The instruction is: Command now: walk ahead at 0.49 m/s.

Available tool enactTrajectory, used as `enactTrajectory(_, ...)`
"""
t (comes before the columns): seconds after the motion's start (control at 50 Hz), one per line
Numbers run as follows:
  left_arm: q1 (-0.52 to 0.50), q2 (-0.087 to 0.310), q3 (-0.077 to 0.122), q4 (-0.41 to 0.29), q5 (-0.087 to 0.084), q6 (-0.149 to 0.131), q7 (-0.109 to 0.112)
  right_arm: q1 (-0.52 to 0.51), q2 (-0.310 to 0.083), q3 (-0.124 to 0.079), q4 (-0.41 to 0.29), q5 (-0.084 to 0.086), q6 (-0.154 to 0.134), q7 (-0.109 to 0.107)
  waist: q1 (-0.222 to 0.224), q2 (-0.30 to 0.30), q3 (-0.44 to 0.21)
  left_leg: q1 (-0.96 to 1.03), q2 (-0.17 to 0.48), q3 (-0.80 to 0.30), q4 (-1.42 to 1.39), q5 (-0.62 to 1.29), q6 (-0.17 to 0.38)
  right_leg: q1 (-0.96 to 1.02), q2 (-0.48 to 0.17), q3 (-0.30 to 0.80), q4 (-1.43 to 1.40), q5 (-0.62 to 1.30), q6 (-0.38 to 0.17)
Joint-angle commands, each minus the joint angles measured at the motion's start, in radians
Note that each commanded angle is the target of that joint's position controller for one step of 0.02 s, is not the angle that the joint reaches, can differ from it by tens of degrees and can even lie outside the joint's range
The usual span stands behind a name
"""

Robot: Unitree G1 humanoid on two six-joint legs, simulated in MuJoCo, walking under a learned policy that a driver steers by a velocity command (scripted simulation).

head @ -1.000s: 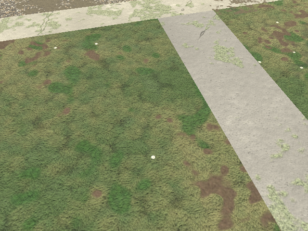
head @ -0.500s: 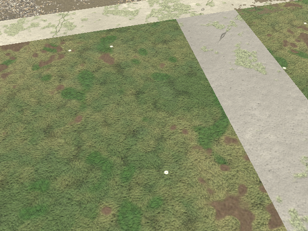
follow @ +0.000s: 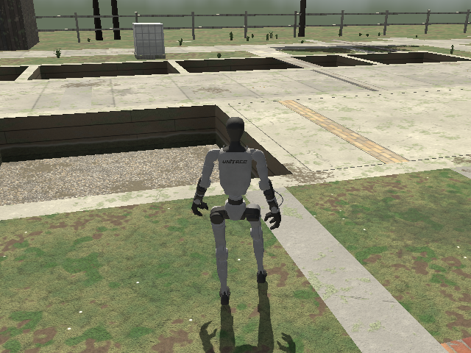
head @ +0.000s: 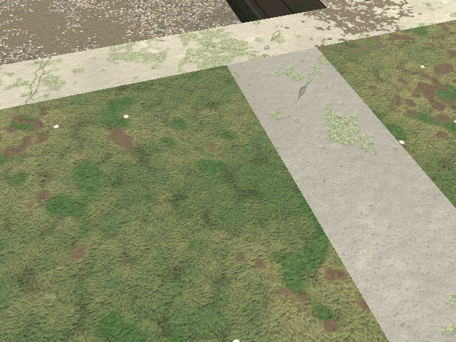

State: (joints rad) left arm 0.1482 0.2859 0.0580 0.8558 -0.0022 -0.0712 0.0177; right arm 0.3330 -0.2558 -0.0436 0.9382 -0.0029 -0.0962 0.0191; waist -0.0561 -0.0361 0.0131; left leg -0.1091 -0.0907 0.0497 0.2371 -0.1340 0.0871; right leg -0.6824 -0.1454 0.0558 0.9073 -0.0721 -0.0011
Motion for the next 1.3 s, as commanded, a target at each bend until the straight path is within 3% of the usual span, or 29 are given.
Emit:
enactTrajectory(0.02,-0.039,0.041,0.006,-0.055,0.001,-0.014,-0.006,-0.044,-0.166,-0.031,-0.062,0.009,-0.011,-0.019,0.024,0.067,0.047,-0.070,0.271,-0.171,-0.163,0.027,0.133,0.016,0.003,-0.008,-0.168,0.162,0.019)
enactTrajectory(0.16,-0.227,0.038,-0.011,-0.130,-0.017,-0.033,-0.046,0.079,-0.181,-0.036,-0.004,0.020,0.023,-0.024,-0.036,0.078,0.076,0.132,0.330,-0.152,-0.070,0.099,0.116,0.017,0.054,-0.037,-0.389,0.105,-0.005)
enactTrajectory(0.22,-0.159,0.084,0.004,-0.128,-0.018,-0.043,-0.055,0.059,-0.199,-0.044,-0.006,0.023,0.039,-0.026,0.024,0.117,0.029,0.178,0.349,-0.169,0.045,0.323,0.089,0.160,0.095,-0.060,-0.436,-0.010,-0.049)
enactTrajectory(0.24,-0.037,0.117,0.024,-0.095,-0.016,-0.046,-0.051,0.039,-0.193,-0.040,-0.011,0.022,0.043,-0.025,0.094,0.112,-0.041,0.152,0.307,-0.142,0.186,0.473,0.068,0.336,0.124,-0.082,-0.472,-0.005,-0.076)
enactTrajectory(0.26,0.152,0.180,0.050,-0.047,-0.006,-0.048,-0.042,0.033,-0.159,-0.024,-0.030,0.012,0.042,-0.025,0.171,0.087,-0.183,0.012,0.251,-0.107,0.418,0.429,0.037,0.637,0.061,-0.024,-0.426,0.020,-0.123)
enactTrajectory(0.28,0.295,0.286,0.079,-0.020,0.012,-0.041,-0.034,0.117,-0.054,0.009,-0.058,0.006,0.024,-0.017,0.171,-0.116,-0.354,-0.409,0.100,-0.023,0.815,0.070,-0.044,1.077,-0.209,0.369,-0.430,-0.081,-0.257)
enactTrajectory(0.3,0.322,0.216,0.060,-0.012,0.006,-0.034,-0.033,0.120,-0.060,0.009,-0.043,0.021,0.003,-0.017,0.182,-0.205,-0.422,-0.566,0.042,-0.149,0.996,-0.439,-0.050,1.122,-0.292,0.633,-0.566,-0.185,-0.295)
enactTrajectory(0.32,0.251,0.151,0.038,-0.021,0.003,-0.034,-0.031,0.044,-0.163,-0.020,-0.061,0.053,-0.007,-0.016,0.179,-0.130,-0.270,-0.645,0.101,-0.198,1.072,-0.394,-0.035,0.995,-0.258,0.503,-0.594,-0.232,-0.243)
enactTrajectory(0.36,0.102,0.084,0.017,-0.040,0.003,-0.037,-0.032,-0.040,-0.155,-0.027,-0.081,0.048,-0.002,-0.024,0.121,-0.048,-0.087,-0.615,0.189,-0.155,0.993,-0.228,-0.035,0.724,-0.181,0.262,-0.673,-0.155,-0.192)
enactTrajectory(0.38,0.059,0.059,0.010,-0.041,0.008,-0.045,-0.034,-0.029,-0.142,-0.035,-0.076,0.040,0.013,-0.028,0.086,-0.068,-0.046,-0.561,0.219,-0.162,0.944,-0.171,-0.038,0.636,-0.146,0.177,-0.713,-0.114,-0.172)
enactTrajectory(0.42,0.029,0.053,0.012,-0.029,0.016,-0.054,-0.036,0.007,-0.089,-0.031,-0.066,0.039,0.041,-0.025,0.051,-0.072,-0.015,-0.497,0.229,-0.155,0.925,-0.118,-0.051,0.539,-0.115,0.067,-0.763,-0.024,-0.170)
enactTrajectory(0.48,0.040,0.080,0.022,-0.007,0.023,-0.061,-0.026,-0.036,-0.075,-0.034,-0.099,0.033,0.060,-0.027,0.040,-0.035,0.022,-0.561,0.231,-0.167,0.848,-0.013,-0.070,0.527,-0.108,-0.051,-0.788,0.106,-0.180)
enactTrajectory(0.56,0.059,0.109,0.029,0.004,0.019,-0.051,-0.007,-0.149,-0.057,-0.028,-0.147,0.023,0.050,-0.006,0.069,-0.017,0.049,-0.554,0.217,-0.110,0.590,0.180,-0.074,0.554,-0.081,-0.173,-0.805,0.142,-0.161)
enactTrajectory(0.66,0.147,0.146,0.044,0.035,-0.004,-0.020,0.004,-0.307,-0.042,-0.016,-0.230,0.022,0.048,0.028,0.124,0.011,0.092,-0.611,0.202,-0.040,0.427,0.161,-0.041,0.731,-0.139,-0.230,-0.760,0.213,-0.153)
enactTrajectory(0.74,0.126,0.190,0.060,0.024,-0.017,0.013,0.012,-0.270,-0.091,-0.040,-0.267,0.027,0.056,0.045,0.061,-0.040,0.022,-0.471,0.112,0.054,0.405,-0.021,0.024,0.821,-0.155,-0.278,-0.558,0.683,-0.114)
enactTrajectory(0.78,0.095,0.201,0.061,0.011,-0.022,0.028,0.016,-0.029,-0.173,-0.089,-0.216,0.033,0.060,0.034,-0.079,-0.033,-0.110,-0.128,0.027,0.076,0.335,-0.012,0.085,0.724,-0.107,-0.309,-0.212,0.771,-0.071)
enactTrajectory(0.8,0.112,0.163,0.045,-0.009,-0.001,0.020,0.016,0.116,-0.263,-0.124,-0.182,0.033,0.071,0.010,-0.129,0.084,-0.199,0.171,0.133,-0.128,0.300,-0.020,0.141,0.478,-0.057,-0.310,0.099,0.439,-0.023)
enactTrajectory(0.82,0.207,0.007,-0.001,-0.061,0.024,-0.012,-0.003,0.071,-0.351,-0.131,-0.193,0.036,0.062,0.006,0.012,0.316,-0.280,0.476,0.371,-0.704,0.195,-0.181,0.332,0.032,0.165,-0.184,0.429,-0.499,0.033)
enactTrajectory(0.84,0.089,0.089,0.009,-0.079,-0.018,-0.057,-0.019,0.101,-0.267,-0.105,-0.220,0.025,0.048,0.012,-0.066,0.187,-0.359,0.515,0.419,-0.871,0.056,-0.261,0.341,-0.083,0.167,0.030,0.513,-0.529,0.009)
enactTrajectory(0.86,0.000,0.128,0.020,-0.109,-0.051,-0.079,-0.026,0.063,-0.216,-0.091,-0.214,0.017,0.034,0.013,-0.069,0.138,-0.219,0.424,0.397,-0.730,0.038,-0.178,0.290,-0.157,0.120,0.033,0.483,-0.429,-0.018)
enactTrajectory(0.88,-0.004,0.119,0.017,-0.107,-0.038,-0.088,-0.020,-0.004,-0.187,-0.082,-0.225,0.022,0.026,0.013,-0.021,0.052,-0.139,0.274,0.353,-0.604,0.044,-0.071,0.253,-0.116,0.073,0.031,0.394,-0.339,-0.029)
enactTrajectory(0.92,0.027,0.134,0.032,-0.090,0.000,-0.073,-0.012,-0.108,-0.134,-0.063,-0.258,0.010,0.023,0.007,0.054,0.050,-0.078,0.052,0.287,-0.457,0.016,0.111,0.219,0.029,0.023,0.037,0.264,-0.257,-0.012)
enactTrajectory(1.02,-0.048,0.081,0.022,-0.135,0.020,-0.032,-0.007,-0.064,-0.185,-0.075,-0.254,0.018,0.022,-0.024,0.055,0.061,-0.022,-0.100,0.223,-0.328,-0.026,0.258,0.205,0.056,0.047,-0.004,-0.003,-0.084,0.065)
enactTrajectory(1.08,-0.154,0.053,0.009,-0.169,0.014,-0.038,-0.016,-0.025,-0.187,-0.077,-0.246,0.024,0.033,-0.035,0.011,0.100,-0.009,-0.134,0.168,-0.284,-0.006,0.169,0.150,0.116,0.097,-0.012,-0.241,0.113,0.071)
enactTrajectory(1.16,-0.240,0.072,0.011,-0.212,-0.004,-0.050,-0.033,0.034,-0.183,-0.076,-0.225,0.030,0.042,-0.037,-0.025,0.125,-0.002,-0.087,0.195,-0.357,0.046,0.080,0.124,0.164,0.135,0.003,-0.382,0.169,0.054)
enactTrajectory(1.22,-0.221,0.109,0.024,-0.217,-0.006,-0.065,-0.044,0.037,-0.178,-0.076,-0.224,0.028,0.053,-0.045,-0.003,0.150,-0.009,0.005,0.232,-0.448,0.138,0.085,0.110,0.190,0.142,0.025,-0.434,0.060,0.021)
enactTrajectory(1.26,-0.094,0.137,0.042,-0.187,-0.003,-0.076,-0.040,0.006,-0.164,-0.072,-0.237,0.026,0.058,-0.045,0.069,0.172,-0.055,0.002,0.201,-0.457,0.245,0.184,0.080,0.359,0.153,-0.004,-0.487,0.026,-0.021)
enactTrajectory(1.28,0.032,0.175,0.057,-0.169,0.014,-0.081,-0.033,-0.008,-0.119,-0.054,-0.253,0.018,0.055,-0.040,0.131,0.139,-0.166,-0.071,0.148,-0.408,0.434,0.178,0.047,0.587,0.066,0.061,-0.462,0.028,-0.074)
enactTrajectory(1.3,0.181,0.255,0.077,-0.155,0.033,-0.077,-0.025,0.077,-0.060,-0.036,-0.277,0.022,0.050,-0.040,0.138,-0.053,-0.334,-0.352,0.026,-0.283,0.770,-0.073,-0.027,0.963,-0.159,0.374,-0.463,-0.070,-0.196)
